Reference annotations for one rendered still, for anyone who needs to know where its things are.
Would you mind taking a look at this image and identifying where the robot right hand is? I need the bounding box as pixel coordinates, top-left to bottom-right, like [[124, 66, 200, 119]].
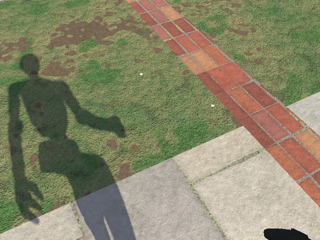
[[263, 228, 311, 240]]

